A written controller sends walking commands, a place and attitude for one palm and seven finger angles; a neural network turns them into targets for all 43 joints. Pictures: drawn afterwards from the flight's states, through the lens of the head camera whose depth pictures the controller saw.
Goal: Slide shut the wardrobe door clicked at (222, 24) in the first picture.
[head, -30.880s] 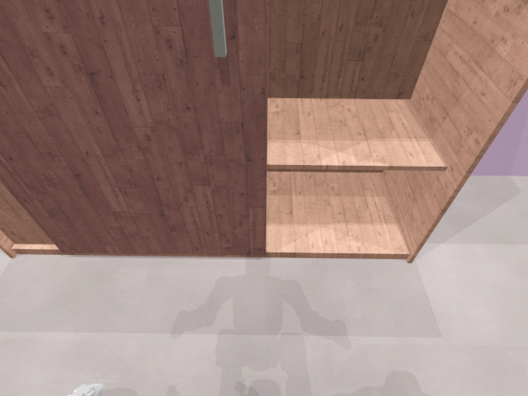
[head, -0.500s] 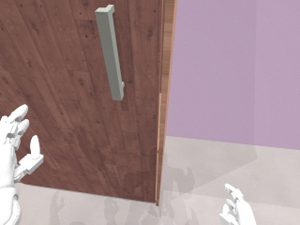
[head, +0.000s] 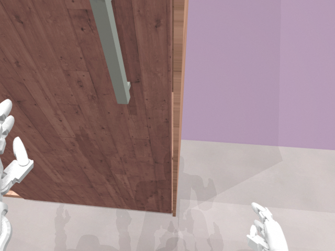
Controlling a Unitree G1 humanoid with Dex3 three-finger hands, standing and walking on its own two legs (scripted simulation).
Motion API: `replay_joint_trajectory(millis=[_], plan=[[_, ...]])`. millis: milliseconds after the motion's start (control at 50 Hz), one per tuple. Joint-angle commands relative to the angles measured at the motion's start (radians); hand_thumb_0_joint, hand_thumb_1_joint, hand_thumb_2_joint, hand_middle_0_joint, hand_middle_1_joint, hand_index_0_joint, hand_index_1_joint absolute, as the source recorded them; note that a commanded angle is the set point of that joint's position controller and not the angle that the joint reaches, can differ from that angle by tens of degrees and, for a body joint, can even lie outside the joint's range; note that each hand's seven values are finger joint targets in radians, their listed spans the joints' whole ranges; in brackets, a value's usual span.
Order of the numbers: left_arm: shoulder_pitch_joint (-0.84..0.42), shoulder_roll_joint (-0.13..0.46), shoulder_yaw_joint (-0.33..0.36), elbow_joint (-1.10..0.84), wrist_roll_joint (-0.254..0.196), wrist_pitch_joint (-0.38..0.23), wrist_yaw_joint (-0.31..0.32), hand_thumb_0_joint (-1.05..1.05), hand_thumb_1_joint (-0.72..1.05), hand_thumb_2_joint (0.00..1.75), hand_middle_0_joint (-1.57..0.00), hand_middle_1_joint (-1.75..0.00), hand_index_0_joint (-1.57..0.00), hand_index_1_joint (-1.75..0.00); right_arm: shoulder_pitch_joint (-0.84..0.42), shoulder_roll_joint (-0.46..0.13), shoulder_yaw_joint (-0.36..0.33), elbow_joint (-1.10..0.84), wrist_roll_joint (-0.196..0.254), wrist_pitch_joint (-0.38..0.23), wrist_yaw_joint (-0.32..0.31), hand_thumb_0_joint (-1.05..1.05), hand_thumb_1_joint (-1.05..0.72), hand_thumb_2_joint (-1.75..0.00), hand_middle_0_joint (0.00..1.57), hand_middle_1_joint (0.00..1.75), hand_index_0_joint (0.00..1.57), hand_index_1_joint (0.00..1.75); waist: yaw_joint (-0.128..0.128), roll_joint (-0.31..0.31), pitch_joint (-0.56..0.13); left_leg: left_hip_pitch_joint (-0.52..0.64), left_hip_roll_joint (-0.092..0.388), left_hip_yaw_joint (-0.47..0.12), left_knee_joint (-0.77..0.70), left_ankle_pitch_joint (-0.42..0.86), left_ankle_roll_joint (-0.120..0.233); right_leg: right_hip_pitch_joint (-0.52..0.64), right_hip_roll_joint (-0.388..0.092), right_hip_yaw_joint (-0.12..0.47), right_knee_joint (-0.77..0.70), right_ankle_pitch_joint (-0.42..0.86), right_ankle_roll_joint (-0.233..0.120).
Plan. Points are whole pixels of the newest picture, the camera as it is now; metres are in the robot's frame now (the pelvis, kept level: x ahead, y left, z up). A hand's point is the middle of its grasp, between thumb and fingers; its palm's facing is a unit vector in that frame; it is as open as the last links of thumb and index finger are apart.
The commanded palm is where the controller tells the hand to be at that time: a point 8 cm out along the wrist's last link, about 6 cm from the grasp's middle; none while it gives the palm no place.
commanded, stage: step back with the hand held close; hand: left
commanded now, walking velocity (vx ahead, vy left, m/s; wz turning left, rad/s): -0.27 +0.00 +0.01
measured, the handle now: (117, 53) +0.41 +0.15 +0.27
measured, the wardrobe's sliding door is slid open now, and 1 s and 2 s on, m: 0.00 0.00 0.00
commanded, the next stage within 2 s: stop stepping back and stand still in 0.88 s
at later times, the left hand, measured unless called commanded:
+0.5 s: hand (3, 214) +0.13 +0.26 +0.17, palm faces +0.46 -0.75 -0.48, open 7.4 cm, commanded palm +0.06 +0.30 +0.18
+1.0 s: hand out of the picture +0.01 +0.24 +0.19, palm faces +0.47 -0.76 -0.45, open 7.4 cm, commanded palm -0.08 +0.30 +0.18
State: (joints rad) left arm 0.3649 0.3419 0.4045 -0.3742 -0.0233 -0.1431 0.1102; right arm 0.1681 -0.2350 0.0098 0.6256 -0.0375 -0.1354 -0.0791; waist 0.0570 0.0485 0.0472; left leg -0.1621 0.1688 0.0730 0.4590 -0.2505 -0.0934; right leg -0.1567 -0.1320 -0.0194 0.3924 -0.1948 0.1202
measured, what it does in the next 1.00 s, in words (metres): walks backwards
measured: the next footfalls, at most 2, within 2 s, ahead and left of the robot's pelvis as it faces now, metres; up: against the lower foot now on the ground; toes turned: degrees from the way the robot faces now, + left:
right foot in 1.04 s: -0.09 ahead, -0.13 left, +0.00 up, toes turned +5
left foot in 1.22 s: -0.20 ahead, +0.12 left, +0.00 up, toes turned +3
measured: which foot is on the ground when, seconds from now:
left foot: down 0.00-1.00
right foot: down 0.00-0.92, up 0.94-1.00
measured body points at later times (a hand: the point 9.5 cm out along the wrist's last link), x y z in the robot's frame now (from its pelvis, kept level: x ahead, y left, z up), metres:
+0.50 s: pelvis -0.09 +0.01 -0.02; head -0.06 +0.00 +0.43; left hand +0.10 +0.30 +0.19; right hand +0.07 -0.23 -0.10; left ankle -0.01 +0.18 -0.74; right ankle +0.01 -0.20 -0.74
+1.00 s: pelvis -0.21 -0.01 -0.05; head -0.21 +0.00 +0.40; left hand -0.02 +0.28 +0.21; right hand -0.06 -0.25 -0.12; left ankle -0.01 +0.18 -0.73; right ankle -0.10 -0.16 -0.71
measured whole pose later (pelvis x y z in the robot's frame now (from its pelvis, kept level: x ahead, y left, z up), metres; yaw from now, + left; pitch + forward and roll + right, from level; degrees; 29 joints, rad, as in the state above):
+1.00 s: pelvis -0.21 -0.01 -0.05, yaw +1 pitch -5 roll -3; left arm 0.33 0.49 0.49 -0.48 -0.02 -0.31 0.13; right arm 0.24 -0.19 -0.03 0.61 -0.02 -0.18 -0.06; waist -0.05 0.04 0.08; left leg -0.61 0.13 -0.09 0.74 -0.20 -0.03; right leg -0.58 0.01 0.02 1.01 -0.47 0.04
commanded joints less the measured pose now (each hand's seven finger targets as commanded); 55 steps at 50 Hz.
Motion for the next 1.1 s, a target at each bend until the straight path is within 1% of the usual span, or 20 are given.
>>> replay_joint_trajectory(millis=[0,120,220,380,440,580,660,720,780,820,860,880,920,940,960,980,1000,1020,1040,1080], plan=[[0.047,0.210,0.125,-0.215,-0.005,-0.092,0.012,0.00,0.90,0.90,-0.20,-0.30,-0.20,-0.30,-0.081,-0.096,-0.058,-0.192,0.013,-0.016,-0.003,0.00,-0.90,-0.90,0.20,0.30,0.20,0.30,-0.023,0.026,-0.212,0.006,-0.140,0.136,-0.031,0.315,0.072,0.053,0.102,-0.075,0.042,0.507,-0.068],[0.108,0.244,0.171,-0.284,-0.010,-0.102,0.030,0.00,0.90,0.90,-0.20,-0.30,-0.20,-0.30,-0.060,-0.096,-0.070,-0.226,0.024,0.010,-0.002,0.00,-0.90,-0.90,0.20,0.30,0.20,0.30,-0.031,0.016,-0.254,-0.036,-0.116,0.132,-0.045,0.336,0.063,0.041,0.121,-0.084,0.103,0.464,-0.050],[0.095,0.250,0.180,-0.312,-0.003,-0.117,0.047,0.00,0.90,0.90,-0.20,-0.30,-0.20,-0.30,-0.045,-0.102,-0.069,-0.229,0.029,0.004,-0.008,0.00,-0.90,-0.90,0.20,0.30,0.20,0.30,-0.037,0.061,-0.199,-0.167,-0.107,0.119,-0.081,0.126,0.071,0.037,0.129,-0.075,0.126,0.339,-0.047],[0.054,0.241,0.167,-0.282,0.010,-0.163,0.063,0.00,0.90,0.90,-0.20,-0.30,-0.20,-0.30,-0.010,-0.099,-0.061,-0.210,0.043,-0.042,-0.011,0.00,-0.90,-0.90,0.20,0.30,0.20,0.30,-0.049,-0.024,-0.110,-0.308,-0.134,0.104,-0.045,-0.269,0.081,-0.077,0.108,-0.021,0.055,-0.023,-0.066],[0.026,0.233,0.163,-0.285,0.014,-0.185,0.068,0.00,0.90,0.90,-0.20,-0.30,-0.20,-0.30,0.000,-0.109,-0.061,-0.200,0.041,-0.064,-0.018,0.00,-0.90,-0.90,0.20,0.30,0.20,0.30,-0.050,0.036,-0.100,-0.355,-0.103,0.050,-0.084,-0.338,0.098,-0.081,0.128,-0.024,0.089,-0.137,-0.064],[0.007,0.258,0.182,-0.287,0.013,-0.218,0.077,0.00,0.90,0.90,-0.20,-0.30,-0.20,-0.30,0.025,-0.099,-0.063,-0.169,0.037,-0.107,-0.015,0.00,-0.90,-0.90,0.20,0.30,0.20,0.30,-0.055,-0.030,-0.111,-0.296,-0.154,0.039,0.033,-0.315,0.086,-0.206,0.102,0.053,0.027,-0.225,-0.090],[-0.009,0.252,0.177,-0.262,0.009,-0.227,0.075,0.00,0.90,0.90,-0.20,-0.30,-0.20,-0.30,0.026,-0.104,-0.066,-0.155,0.035,-0.115,-0.014,0.00,-0.90,-0.90,0.20,0.30,0.20,0.30,-0.056,-0.039,-0.104,-0.320,-0.138,-0.004,0.026,-0.345,0.092,-0.230,0.114,0.053,0.040,-0.296,-0.088],[-0.026,0.263,0.181,-0.266,0.004,-0.234,0.069,0.00,0.90,0.90,-0.20,-0.30,-0.20,-0.30,0.032,-0.100,-0.067,-0.139,0.032,-0.112,-0.010,0.00,-0.90,-0.90,0.20,0.30,0.20,0.30,-0.063,-0.054,-0.110,-0.262,-0.150,-0.004,0.073,-0.300,0.083,-0.308,0.103,0.050,0.019,-0.335,-0.093],[-0.038,0.284,0.196,-0.283,-0.001,-0.236,0.062,0.00,0.90,0.90,-0.20,-0.30,-0.20,-0.30,0.051,-0.096,-0.067,-0.125,0.029,-0.103,-0.003,0.00,-0.90,-0.90,0.20,0.30,0.20,0.30,-0.071,-0.125,-0.149,-0.165,-0.182,0.013,0.191,-0.247,0.064,-0.413,0.065,0.055,-0.019,-0.396,-0.105],[-0.048,0.282,0.191,-0.293,-0.005,-0.234,0.058,0.00,0.90,0.90,-0.20,-0.30,-0.20,-0.30,0.056,-0.099,-0.065,-0.125,0.028,-0.089,-0.002,0.00,-0.90,-0.90,0.20,0.30,0.20,0.30,-0.081,-0.102,-0.151,-0.148,-0.169,-0.022,0.193,-0.262,0.064,-0.465,0.068,0.031,0.020,-0.426,-0.103],[-0.070,0.292,0.207,-0.309,-0.008,-0.229,0.054,0.00,0.90,0.90,-0.20,-0.30,-0.20,-0.30,0.055,-0.109,-0.067,-0.138,0.026,-0.078,-0.003,0.00,-0.90,-0.90,0.20,0.30,0.20,0.30,-0.084,-0.034,-0.167,-0.280,-0.133,-0.076,0.134,-0.354,0.086,-0.399,0.094,0.002,0.194,-0.437,-0.096],[-0.075,0.286,0.211,-0.313,-0.010,-0.224,0.051,0.00,0.90,0.90,-0.20,-0.30,-0.20,-0.30,0.044,-0.116,-0.073,-0.150,0.024,-0.074,-0.002,0.00,-0.90,-0.90,0.20,0.30,0.20,0.30,-0.082,0.058,-0.177,-0.408,-0.095,-0.119,0.051,-0.436,0.106,-0.313,0.131,-0.027,0.364,-0.405,-0.090],[-0.053,0.284,0.230,-0.313,-0.022,-0.212,0.044,0.00,0.90,0.90,-0.20,-0.30,-0.20,-0.30,-0.040,-0.120,-0.096,-0.176,0.019,-0.085,-0.003,0.00,-0.90,-0.90,0.20,0.30,0.20,0.30,-0.037,0.328,-0.204,-0.808,0.075,-0.294,-0.258,-0.592,0.206,0.061,0.267,-0.082,0.872,-0.286,-0.070],[-0.044,0.287,0.227,-0.320,-0.022,-0.214,0.041,0.00,0.90,0.90,-0.20,-0.30,-0.20,-0.30,-0.061,-0.112,-0.106,-0.173,0.026,-0.092,0.005,0.00,-0.90,-0.90,0.20,0.30,0.20,0.30,-0.017,0.318,-0.182,-0.877,0.081,-0.254,-0.226,-0.529,0.219,0.121,0.262,-0.070,0.912,-0.290,-0.081],[-0.001,0.290,0.232,-0.295,-0.019,-0.220,0.042,0.00,0.90,0.90,-0.20,-0.30,-0.20,-0.30,-0.055,-0.118,-0.116,-0.167,0.037,-0.105,0.014,0.00,-0.90,-0.90,0.20,0.30,0.20,0.30,-0.004,0.255,-0.152,-0.785,0.037,-0.184,-0.136,-0.449,0.183,0.052,0.249,-0.076,0.772,-0.331,-0.095],[0.095,0.294,0.258,-0.260,-0.022,-0.217,0.047,0.00,0.90,0.90,-0.20,-0.30,-0.20,-0.30,-0.050,-0.109,-0.118,-0.170,0.047,-0.112,0.025,0.00,-0.90,-0.90,0.20,0.30,0.20,0.30,0.004,0.187,-0.140,-0.627,-0.032,-0.084,0.032,-0.413,0.120,-0.074,0.205,-0.053,0.499,-0.394,-0.133],[0.133,0.352,0.300,-0.279,-0.018,-0.207,0.052,0.00,0.90,0.90,-0.20,-0.30,-0.20,-0.30,-0.041,-0.081,-0.113,-0.179,0.055,-0.110,0.023,0.00,-0.90,-0.90,0.20,0.30,0.20,0.30,-0.005,-0.026,-0.114,-0.433,-0.152,0.027,0.362,-0.343,0.054,-0.334,0.081,0.130,0.134,-0.541,-0.192],[0.095,0.385,0.276,-0.362,-0.013,-0.199,0.047,0.00,0.90,0.90,-0.20,-0.30,-0.20,-0.30,-0.084,-0.060,-0.093,-0.181,0.038,-0.092,0.028,0.00,-0.90,-0.90,0.20,0.30,0.20,0.30,-0.007,-0.282,-0.040,-0.393,-0.244,-0.035,0.847,-0.265,0.019,-0.684,-0.204,0.693,-0.279,-0.858,-0.330],[0.032,0.425,0.297,-0.335,0.002,-0.167,0.043,0.00,0.90,0.90,-0.20,-0.30,-0.20,-0.30,-0.044,-0.090,-0.076,-0.120,-0.016,-0.055,0.032,0.00,-0.90,-0.90,0.20,0.30,0.20,0.30,-0.036,-0.206,-0.047,-0.378,-0.204,-0.098,1.050,-0.191,0.024,-0.778,-0.249,0.705,-0.368,-0.868,-0.335],[-0.079,0.352,0.236,-0.343,-0.008,-0.148,0.028,0.00,0.90,0.90,-0.20,-0.30,-0.20,-0.30,0.014,-0.032,-0.026,-0.097,-0.004,-0.046,0.024,0.00,-0.90,-0.90,0.20,0.30,0.20,0.30,-0.077,-0.287,-0.105,-0.204,-0.164,-0.062,0.908,-0.187,0.052,-0.690,-0.078,0.386,-0.204,-0.782,-0.224]])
